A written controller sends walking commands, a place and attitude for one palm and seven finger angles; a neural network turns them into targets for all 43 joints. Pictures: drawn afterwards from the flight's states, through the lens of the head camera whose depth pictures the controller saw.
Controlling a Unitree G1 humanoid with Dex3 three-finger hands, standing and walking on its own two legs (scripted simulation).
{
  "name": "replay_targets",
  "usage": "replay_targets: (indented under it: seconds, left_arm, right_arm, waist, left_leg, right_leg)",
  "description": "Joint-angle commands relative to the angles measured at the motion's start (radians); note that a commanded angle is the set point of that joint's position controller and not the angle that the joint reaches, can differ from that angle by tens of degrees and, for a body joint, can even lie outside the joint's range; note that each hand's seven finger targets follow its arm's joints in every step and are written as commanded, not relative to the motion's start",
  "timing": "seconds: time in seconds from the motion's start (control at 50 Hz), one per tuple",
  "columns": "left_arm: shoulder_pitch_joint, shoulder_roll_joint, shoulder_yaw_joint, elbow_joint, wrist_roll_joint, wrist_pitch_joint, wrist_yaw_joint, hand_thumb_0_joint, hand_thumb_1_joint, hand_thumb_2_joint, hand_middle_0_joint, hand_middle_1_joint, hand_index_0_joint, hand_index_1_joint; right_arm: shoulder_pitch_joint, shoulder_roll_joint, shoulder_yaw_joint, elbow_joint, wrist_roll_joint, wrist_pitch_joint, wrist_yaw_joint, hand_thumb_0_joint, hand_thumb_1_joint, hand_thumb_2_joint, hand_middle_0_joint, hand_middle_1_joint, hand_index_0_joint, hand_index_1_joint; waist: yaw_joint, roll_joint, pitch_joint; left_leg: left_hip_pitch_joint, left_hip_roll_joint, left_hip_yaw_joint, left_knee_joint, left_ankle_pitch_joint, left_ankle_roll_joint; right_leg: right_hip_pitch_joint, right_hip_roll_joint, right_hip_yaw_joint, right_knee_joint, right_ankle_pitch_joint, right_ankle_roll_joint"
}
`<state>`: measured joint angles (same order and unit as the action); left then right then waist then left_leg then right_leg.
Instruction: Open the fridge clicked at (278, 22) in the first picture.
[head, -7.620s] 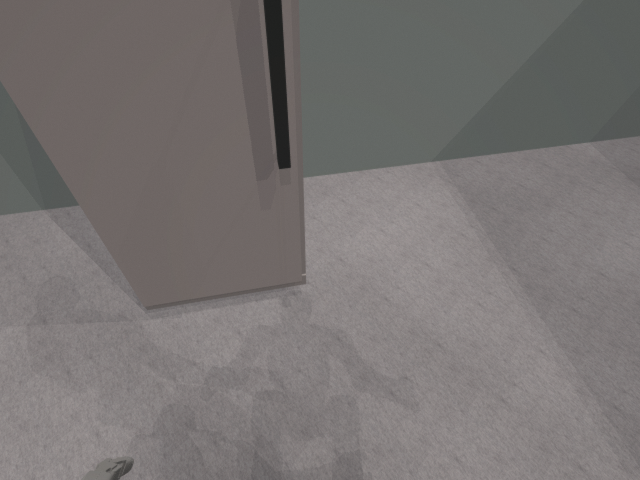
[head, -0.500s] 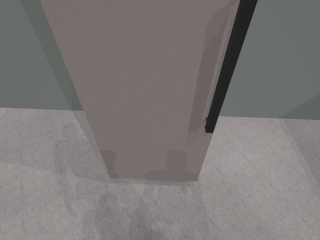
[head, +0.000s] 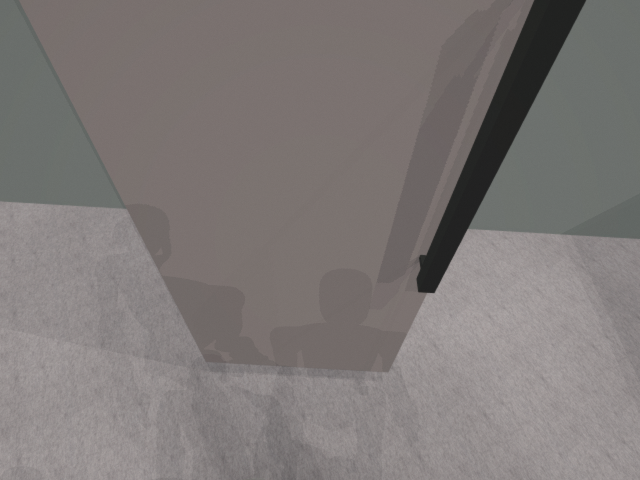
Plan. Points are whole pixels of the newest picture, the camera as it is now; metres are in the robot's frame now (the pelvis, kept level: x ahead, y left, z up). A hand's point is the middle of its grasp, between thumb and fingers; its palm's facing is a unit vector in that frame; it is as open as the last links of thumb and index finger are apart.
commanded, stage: come to a stop and stand still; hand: right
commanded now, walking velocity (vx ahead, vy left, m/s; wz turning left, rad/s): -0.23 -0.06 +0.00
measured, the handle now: (467, 174) +0.47 -0.15 +0.14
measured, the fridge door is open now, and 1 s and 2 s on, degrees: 0 0 0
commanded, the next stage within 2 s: look again from close up in 1.62 s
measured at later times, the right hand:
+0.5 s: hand out of the picture +0.01 -0.20 -0.16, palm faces +0.01 +0.97 -0.25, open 7.3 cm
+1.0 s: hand out of the picture -0.02 -0.18 -0.15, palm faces -0.02 +0.98 -0.22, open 7.3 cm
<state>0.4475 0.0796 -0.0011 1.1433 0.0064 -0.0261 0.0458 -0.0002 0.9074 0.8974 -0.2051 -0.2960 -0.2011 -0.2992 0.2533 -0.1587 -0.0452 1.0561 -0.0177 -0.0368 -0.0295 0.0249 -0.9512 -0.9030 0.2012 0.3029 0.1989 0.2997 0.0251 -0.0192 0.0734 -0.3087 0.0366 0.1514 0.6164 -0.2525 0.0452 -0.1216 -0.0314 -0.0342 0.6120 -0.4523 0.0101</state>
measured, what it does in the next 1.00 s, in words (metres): steps on the spot: right foot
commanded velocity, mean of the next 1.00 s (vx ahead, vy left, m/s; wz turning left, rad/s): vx -0.02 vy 0.00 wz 0.00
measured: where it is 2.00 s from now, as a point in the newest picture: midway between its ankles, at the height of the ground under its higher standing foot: outside the picture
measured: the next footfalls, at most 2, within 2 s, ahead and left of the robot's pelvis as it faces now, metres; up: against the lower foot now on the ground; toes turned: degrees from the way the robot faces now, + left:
right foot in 0.16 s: +0.02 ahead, -0.12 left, +0.00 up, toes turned -5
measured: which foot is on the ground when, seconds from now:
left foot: down 0.00-1.00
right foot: up 0.00-0.14, down 0.16-1.00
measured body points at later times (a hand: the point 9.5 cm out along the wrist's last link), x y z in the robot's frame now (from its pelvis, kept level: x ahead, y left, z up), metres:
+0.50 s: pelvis -0.02 -0.01 +0.00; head -0.01 +0.00 +0.45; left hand +0.07 +0.22 -0.14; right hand +0.01 -0.25 -0.14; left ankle -0.02 +0.10 -0.72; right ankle -0.02 -0.12 -0.72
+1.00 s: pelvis -0.03 -0.01 +0.01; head -0.01 +0.01 +0.46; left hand -0.08 +0.21 -0.15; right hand -0.01 -0.24 -0.14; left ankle -0.02 +0.10 -0.72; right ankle -0.02 -0.12 -0.72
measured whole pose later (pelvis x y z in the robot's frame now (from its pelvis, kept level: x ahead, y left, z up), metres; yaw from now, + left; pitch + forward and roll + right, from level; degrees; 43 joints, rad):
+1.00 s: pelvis -0.03 -0.01 +0.01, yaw +1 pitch -1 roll -1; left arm 0.37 0.17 -0.01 1.12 0.02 -0.01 0.02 0.00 0.91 0.90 -0.20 -0.30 -0.20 -0.30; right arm 0.29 -0.16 0.02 1.08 -0.01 0.00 -0.03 0.00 -0.91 -0.90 0.20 0.30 0.20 0.30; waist 0.01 -0.02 0.04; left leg -0.23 0.03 0.02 0.49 -0.25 0.01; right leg -0.20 -0.01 -0.12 0.44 -0.22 -0.02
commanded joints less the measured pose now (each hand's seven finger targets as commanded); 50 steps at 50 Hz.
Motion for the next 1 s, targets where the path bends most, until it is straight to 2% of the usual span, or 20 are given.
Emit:
replay_targets:
  seconds: [0.0, 0.06, 0.12, 0.14, 0.16, 0.18, 0.2, 0.24, 0.28, 0.3, 0.32, 0.34, 0.36, 0.38, 0.42, 0.44, 0.54, 0.6, 0.74, 0.98]
  left_arm:
    - [-0.001, 0.052, 0.033, -0.05, -0.011, 0.023, 0.01, 0.0, 0.9, 0.9, -0.2, -0.3, -0.2, -0.3]
    - [-0.006, 0.034, 0.039, -0.04, -0.009, 0.031, -0.004, 0.0, 0.9, 0.9, -0.2, -0.3, -0.2, -0.3]
    - [0.016, 0.048, 0.048, -0.037, 0.003, 0.037, -0.01, 0.0, 0.9, 0.9, -0.2, -0.3, -0.2, -0.3]
    - [-0.005, 0.087, 0.055, -0.052, 0.009, 0.035, -0.009, 0.0, 0.9, 0.9, -0.2, -0.3, -0.2, -0.3]
    - [-0.039, 0.13, 0.059, -0.086, 0.016, 0.027, -0.009, 0.0, 0.9, 0.9, -0.2, -0.3, -0.2, -0.3]
    - [-0.097, 0.151, 0.058, -0.104, 0.019, 0.02, -0.006, 0.0, 0.9, 0.9, -0.2, -0.3, -0.2, -0.3]
    - [-0.139, 0.15, 0.052, -0.114, 0.021, 0.014, -0.001, 0.0, 0.9, 0.9, -0.2, -0.3, -0.2, -0.3]
    - [-0.185, 0.165, 0.052, -0.132, 0.025, 0.01, 0.001, 0.0, 0.9, 0.9, -0.2, -0.3, -0.2, -0.3]
    - [-0.184, 0.179, 0.056, -0.135, 0.023, 0.008, -0.001, 0.0, 0.9, 0.9, -0.2, -0.3, -0.2, -0.3]
    - [-0.279, 0.281, 0.077, -0.187, -0.011, 0.01, -0.012, 0.0, 0.9, 0.9, -0.2, -0.3, -0.2, -0.3]
    - [-0.226, 0.184, 0.066, -0.246, -0.005, 0.006, -0.032, 0.0, 0.9, 0.9, -0.2, -0.3, -0.2, -0.3]
    - [-0.186, 0.155, 0.052, -0.25, -0.003, 0.007, -0.033, 0.0, 0.9, 0.9, -0.2, -0.3, -0.2, -0.3]
    - [-0.175, 0.121, 0.045, -0.244, 0.003, 0.011, -0.038, 0.0, 0.9, 0.9, -0.2, -0.3, -0.2, -0.3]
    - [-0.156, 0.152, 0.048, -0.228, 0.002, 0.013, -0.037, 0.0, 0.9, 0.9, -0.2, -0.3, -0.2, -0.3]
    - [-0.16, 0.2, 0.055, -0.22, 0.004, 0.008, -0.028, 0.0, 0.9, 0.9, -0.2, -0.3, -0.2, -0.3]
    - [-0.177, 0.205, 0.052, -0.226, 0.004, 0.009, -0.026, 0.0, 0.9, 0.9, -0.2, -0.3, -0.2, -0.3]
    - [-0.211, 0.2, 0.037, -0.227, 0.008, 0.019, -0.033, 0.0, 0.9, 0.9, -0.2, -0.3, -0.2, -0.3]
    - [-0.179, 0.196, 0.031, -0.202, 0.012, 0.017, -0.036, 0.0, 0.9, 0.9, -0.2, -0.3, -0.2, -0.3]
    - [-0.124, 0.193, 0.021, -0.157, 0.015, 0.011, -0.037, 0.0, 0.9, 0.9, -0.2, -0.3, -0.2, -0.3]
    - [-0.058, 0.162, 0.006, -0.057, 0.007, -0.009, -0.025, 0.0, 0.9, 0.9, -0.2, -0.3, -0.2, -0.3]
  right_arm:
    - [0.154, -0.099, -0.008, 0.008, -0.002, 0.004, -0.023, 0.0, -0.9, -0.9, 0.2, 0.3, 0.2, 0.3]
    - [0.057, -0.111, -0.02, -0.032, -0.008, 0.022, -0.03, 0.0, -0.9, -0.9, 0.2, 0.3, 0.2, 0.3]
    - [-0.002, -0.113, -0.032, -0.067, 0.003, 0.043, -0.022, 0.0, -0.9, -0.9, 0.2, 0.3, 0.2, 0.3]
    - [-0.011, -0.09, -0.028, -0.086, 0.003, 0.053, -0.016, 0.0, -0.9, -0.9, 0.2, 0.3, 0.2, 0.3]
    - [-0.002, -0.049, -0.022, -0.105, 0.002, 0.059, -0.012, 0.0, -0.9, -0.9, 0.2, 0.3, 0.2, 0.3]
    - [-0.032, -0.037, -0.018, -0.113, 0.001, 0.065, -0.013, 0.0, -0.9, -0.9, 0.2, 0.3, 0.2, 0.3]
    - [-0.03, -0.042, -0.019, -0.105, -0.001, 0.071, -0.013, 0.0, -0.9, -0.9, 0.2, 0.3, 0.2, 0.3]
    - [0.007, -0.018, -0.011, -0.087, -0.003, 0.068, -0.01, 0.0, -0.9, -0.9, 0.2, 0.3, 0.2, 0.3]
    - [0.034, -0.016, -0.002, -0.075, -0.006, 0.052, -0.005, 0.0, -0.9, -0.9, 0.2, 0.3, 0.2, 0.3]
    - [0.153, -0.098, 0.007, -0.02, 0.001, 0.027, -0.036, 0.0, -0.9, -0.9, 0.2, 0.3, 0.2, 0.3]
    - [0.109, -0.16, -0.008, -0.089, -0.006, 0.007, -0.033, 0.0, -0.9, -0.9, 0.2, 0.3, 0.2, 0.3]
    - [0.053, -0.174, 0.002, -0.094, -0.003, -0.004, -0.031, 0.0, -0.9, -0.9, 0.2, 0.3, 0.2, 0.3]
    - [0.022, -0.173, 0.01, -0.11, -0.006, -0.012, -0.027, 0.0, -0.9, -0.9, 0.2, 0.3, 0.2, 0.3]
    - [0.019, -0.169, 0.01, -0.106, -0.001, -0.016, -0.028, 0.0, -0.9, -0.9, 0.2, 0.3, 0.2, 0.3]
    - [0.018, -0.14, 0.019, -0.106, 0.003, 0.002, -0.027, 0.0, -0.9, -0.9, 0.2, 0.3, 0.2, 0.3]
    - [0.026, -0.132, 0.023, -0.106, 0.003, 0.011, -0.026, 0.0, -0.9, -0.9, 0.2, 0.3, 0.2, 0.3]
    - [0.031, -0.132, 0.039, -0.094, 0.001, 0.021, -0.013, 0.0, -0.9, -0.9, 0.2, 0.3, 0.2, 0.3]
    - [0.037, -0.144, 0.037, -0.089, 0.001, 0.018, -0.009, 0.0, -0.9, -0.9, 0.2, 0.3, 0.2, 0.3]
    - [0.055, -0.143, 0.034, -0.068, 0.001, 0.018, -0.004, 0.0, -0.9, -0.9, 0.2, 0.3, 0.2, 0.3]
    - [0.075, -0.108, 0.041, 0.004, 0.008, 0.007, -0.007, 0.0, -0.9, -0.9, 0.2, 0.3, 0.2, 0.3]
  waist:
    - [-0.061, 0.281, -0.058]
    - [-0.031, 0.145, -0.087]
    - [0.0, 0.135, -0.081]
    - [-0.007, 0.023, -0.058]
    - [-0.019, -0.117, -0.051]
    - [-0.02, -0.216, -0.008]
    - [-0.028, -0.183, 0.005]
    - [-0.05, -0.124, -0.02]
    - [-0.052, -0.084, -0.068]
    - [-0.093, -0.111, -0.149]
    - [-0.048, 0.048, -0.171]
    - [-0.001, 0.089, -0.192]
    - [0.005, 0.032, -0.19]
    - [0.02, 0.102, -0.194]
    - [0.006, 0.0, -0.156]
    - [-0.006, -0.019, -0.111]
    - [-0.012, 0.056, 0.049]
    - [-0.007, 0.031, 0.038]
    - [-0.014, 0.05, 0.031]
    - [-0.026, 0.033, -0.013]
  left_leg:
    - [0.249, 0.343, -0.243, -0.144, 1.075, 0.179]
    - [0.2, 0.298, -0.195, -0.133, 0.866, 0.168]
    - [0.024, 0.217, -0.155, -0.1, 0.449, 0.079]
    - [-0.054, 0.147, -0.12, -0.069, 0.243, 0.03]
    - [-0.028, 0.061, -0.064, -0.003, 0.03, -0.023]
    - [-0.002, 0.019, -0.057, 0.113, -0.144, -0.043]
    - [0.006, 0.019, -0.105, 0.21, -0.236, -0.038]
    - [-0.011, 0.025, -0.13, 0.183, -0.234, -0.036]
    - [0.011, 0.025, -0.106, 0.006, -0.127, -0.046]
    - [-0.008, 0.064, -0.186, -0.211, 0.103, -0.037]
    - [0.116, 0.147, -0.315, -0.195, 0.412, 0.009]
    - [0.156, 0.229, -0.357, -0.157, 0.531, 0.078]
    - [0.164, 0.201, -0.313, -0.106, 0.613, 0.083]
    - [0.155, 0.149, -0.281, -0.07, 0.598, 0.053]
    - [0.075, 0.077, -0.202, -0.058, 0.376, 0.001]
    - [0.052, 0.055, -0.188, -0.08, 0.228, -0.009]
    - [-0.033, 0.054, -0.241, -0.224, -0.105, -0.009]
    - [-0.054, 0.058, -0.252, -0.26, -0.188, -0.005]
    - [-0.038, 0.059, -0.242, -0.274, -0.217, -0.008]
    - [0.069, 0.068, -0.214, -0.232, 0.018, -0.002]
  right_leg:
    - [-0.255, -0.025, 0.0, 0.209, -0.139, 0.005]
    - [-0.203, -0.01, -0.03, 0.096, -0.025, 0.011]
    - [-0.021, -0.018, -0.066, -0.137, 0.276, 0.008]
    - [-0.008, -0.091, 0.009, -0.173, 0.389, -0.024]
    - [-0.086, -0.216, 0.129, -0.255, 0.521, -0.089]
    - [-0.169, -0.276, 0.196, -0.322, 0.624, -0.151]
    - [-0.199, -0.288, 0.204, -0.336, 0.658, -0.185]
    - [-0.126, -0.26, 0.149, -0.286, 0.727, -0.193]
    - [-0.01, -0.22, 0.097, -0.217, 0.811, -0.163]
    - [0.06, -0.207, 0.04, 0.075, 0.973, -0.088]
    - [-0.124, -0.094, -0.013, 0.119, 0.541, -0.041]
    - [-0.161, -0.035, -0.022, 0.036, 0.106, -0.011]
    - [-0.125, -0.002, -0.035, -0.079, 0.104, -0.002]
    - [-0.07, -0.025, -0.014, -0.11, 0.232, -0.018]
    - [0.007, -0.096, 0.018, -0.108, 0.528, -0.045]
    - [-0.017, -0.115, 0.033, -0.127, 0.528, -0.056]
    - [-0.124, -0.074, 0.039, -0.236, 0.114, -0.047]
    - [-0.102, -0.061, 0.031, -0.251, 0.085, -0.042]
    - [-0.13, -0.065, 0.035, -0.286, 0.064, -0.04]
    - [-0.103, -0.082, 0.027, -0.278, 0.232, -0.037]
